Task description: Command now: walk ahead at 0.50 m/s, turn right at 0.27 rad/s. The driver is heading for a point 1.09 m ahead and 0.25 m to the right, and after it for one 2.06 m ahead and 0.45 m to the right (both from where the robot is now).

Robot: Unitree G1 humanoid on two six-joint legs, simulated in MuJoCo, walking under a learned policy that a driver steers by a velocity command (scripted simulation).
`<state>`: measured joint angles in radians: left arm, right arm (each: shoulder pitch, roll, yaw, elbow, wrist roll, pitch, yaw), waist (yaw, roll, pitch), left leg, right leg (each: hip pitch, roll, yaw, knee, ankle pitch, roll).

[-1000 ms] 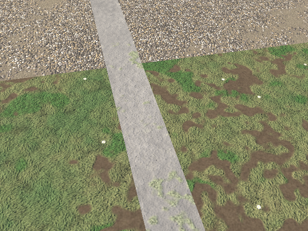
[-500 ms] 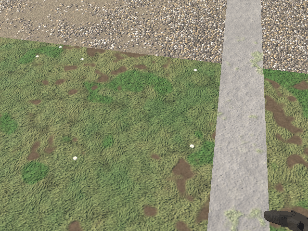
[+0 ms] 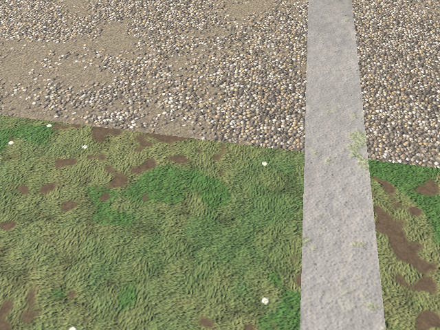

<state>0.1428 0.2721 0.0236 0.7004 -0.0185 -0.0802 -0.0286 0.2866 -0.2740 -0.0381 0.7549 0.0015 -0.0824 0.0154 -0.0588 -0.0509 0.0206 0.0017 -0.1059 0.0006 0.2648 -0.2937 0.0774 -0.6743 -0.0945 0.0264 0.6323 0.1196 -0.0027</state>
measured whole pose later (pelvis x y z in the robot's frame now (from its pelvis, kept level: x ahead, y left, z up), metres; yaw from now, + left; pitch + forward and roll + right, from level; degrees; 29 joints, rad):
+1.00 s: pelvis +0.55 -0.12 +0.00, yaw -29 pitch +2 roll +2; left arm 0.07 0.26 0.03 0.61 -0.02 -0.05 -0.03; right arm 0.39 -0.28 -0.05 0.85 0.03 -0.07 0.01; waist -0.12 -0.04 0.03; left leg -0.01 -0.01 0.08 0.27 -0.30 0.00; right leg -0.61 -0.08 0.04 0.64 -0.07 0.00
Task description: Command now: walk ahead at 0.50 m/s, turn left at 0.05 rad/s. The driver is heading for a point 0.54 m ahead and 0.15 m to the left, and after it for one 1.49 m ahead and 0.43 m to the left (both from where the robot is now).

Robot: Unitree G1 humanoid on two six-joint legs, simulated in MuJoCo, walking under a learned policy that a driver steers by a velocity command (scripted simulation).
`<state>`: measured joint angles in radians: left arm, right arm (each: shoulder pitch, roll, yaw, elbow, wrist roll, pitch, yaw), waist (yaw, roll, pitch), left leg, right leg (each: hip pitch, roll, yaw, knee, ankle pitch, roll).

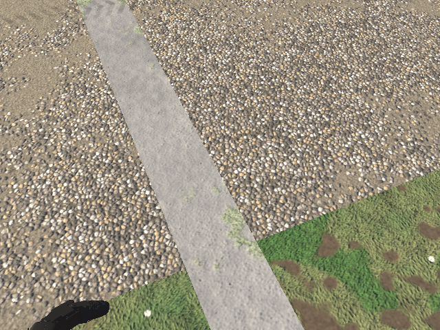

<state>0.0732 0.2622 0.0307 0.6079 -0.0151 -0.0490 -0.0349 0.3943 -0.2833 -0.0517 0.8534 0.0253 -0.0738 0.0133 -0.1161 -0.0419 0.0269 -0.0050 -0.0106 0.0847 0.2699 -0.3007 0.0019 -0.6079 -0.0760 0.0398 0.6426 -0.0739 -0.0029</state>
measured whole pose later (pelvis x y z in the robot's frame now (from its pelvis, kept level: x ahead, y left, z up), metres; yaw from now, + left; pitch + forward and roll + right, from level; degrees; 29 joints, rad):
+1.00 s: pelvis +0.41 +0.07 +0.00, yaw +32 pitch +3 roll -1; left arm 0.10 0.29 0.05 0.72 0.01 -0.01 0.03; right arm 0.19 -0.31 -0.07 0.66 0.01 0.04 -0.03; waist -0.03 -0.02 0.03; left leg -0.35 -0.13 -0.16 0.50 -0.19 0.07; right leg -0.54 -0.01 0.12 0.77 -0.26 0.09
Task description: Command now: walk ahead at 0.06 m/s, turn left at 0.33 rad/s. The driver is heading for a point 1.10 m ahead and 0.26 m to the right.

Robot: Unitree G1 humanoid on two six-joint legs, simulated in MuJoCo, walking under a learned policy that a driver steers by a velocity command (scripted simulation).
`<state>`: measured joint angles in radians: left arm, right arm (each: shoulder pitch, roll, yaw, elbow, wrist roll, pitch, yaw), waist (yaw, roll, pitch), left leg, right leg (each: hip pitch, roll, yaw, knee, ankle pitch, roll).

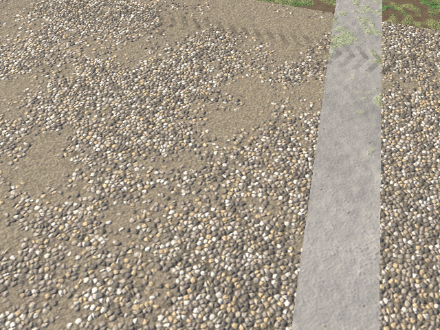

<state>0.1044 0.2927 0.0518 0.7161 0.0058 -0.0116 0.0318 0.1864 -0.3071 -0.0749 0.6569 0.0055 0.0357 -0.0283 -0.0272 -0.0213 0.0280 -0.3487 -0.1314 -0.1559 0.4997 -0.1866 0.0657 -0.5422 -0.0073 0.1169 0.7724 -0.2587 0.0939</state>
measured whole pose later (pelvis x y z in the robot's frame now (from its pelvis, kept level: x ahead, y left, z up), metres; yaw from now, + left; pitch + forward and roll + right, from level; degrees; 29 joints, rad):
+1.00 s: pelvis +0.08 -0.11 +0.01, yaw -24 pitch +2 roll +1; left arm 0.34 0.26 0.04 0.67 0.00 -0.04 0.01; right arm 0.15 -0.31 -0.08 0.73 0.01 -0.06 0.01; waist 0.04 0.03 0.00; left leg -0.57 0.05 -0.03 0.80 -0.13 -0.04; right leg -0.14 0.05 0.08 0.34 -0.22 -0.07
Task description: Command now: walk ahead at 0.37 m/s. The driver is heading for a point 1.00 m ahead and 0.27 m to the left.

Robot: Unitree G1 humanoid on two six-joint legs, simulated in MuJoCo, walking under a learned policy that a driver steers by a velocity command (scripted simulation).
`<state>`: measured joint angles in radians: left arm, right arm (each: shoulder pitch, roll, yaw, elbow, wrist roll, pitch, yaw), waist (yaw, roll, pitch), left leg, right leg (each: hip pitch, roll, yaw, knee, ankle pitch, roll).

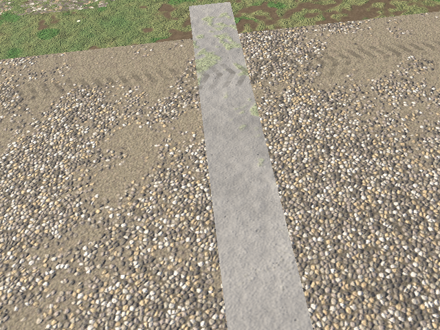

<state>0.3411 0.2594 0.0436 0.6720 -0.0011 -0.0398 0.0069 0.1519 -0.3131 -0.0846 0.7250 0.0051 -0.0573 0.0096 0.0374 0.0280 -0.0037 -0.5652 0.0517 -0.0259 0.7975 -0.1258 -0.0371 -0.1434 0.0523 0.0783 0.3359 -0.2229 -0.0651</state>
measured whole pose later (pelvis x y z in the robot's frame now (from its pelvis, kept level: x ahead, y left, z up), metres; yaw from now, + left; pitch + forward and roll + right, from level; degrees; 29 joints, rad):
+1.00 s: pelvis +0.53 +0.13 +0.00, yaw +29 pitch +1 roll -2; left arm 0.32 0.27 0.06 0.77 0.00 -0.10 -0.02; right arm 0.21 -0.32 -0.06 0.67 0.01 -0.03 0.00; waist 0.05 0.05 0.03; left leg -0.59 0.06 -0.07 1.02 -0.29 0.00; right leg -0.16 0.04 -0.06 0.33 -0.19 -0.04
